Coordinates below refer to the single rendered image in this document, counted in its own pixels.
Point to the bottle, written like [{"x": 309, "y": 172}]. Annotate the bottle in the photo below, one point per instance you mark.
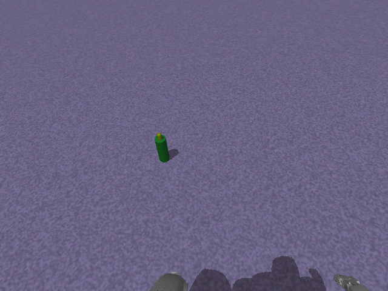
[{"x": 161, "y": 145}]

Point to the right robot hand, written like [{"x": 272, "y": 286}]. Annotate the right robot hand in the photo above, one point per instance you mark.
[{"x": 349, "y": 283}]

